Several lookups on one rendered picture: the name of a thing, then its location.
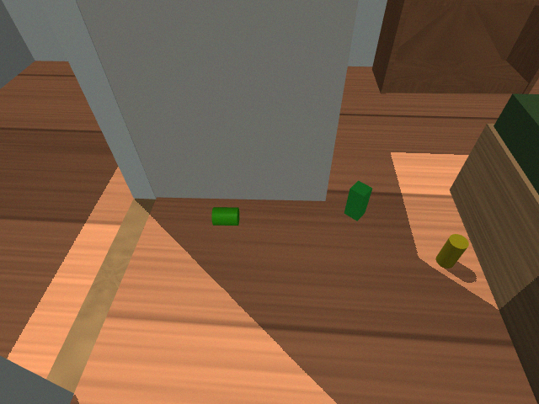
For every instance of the bookshelf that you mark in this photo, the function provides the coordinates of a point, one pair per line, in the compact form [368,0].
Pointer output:
[458,46]

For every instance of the bed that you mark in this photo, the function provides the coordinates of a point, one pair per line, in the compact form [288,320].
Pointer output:
[497,196]

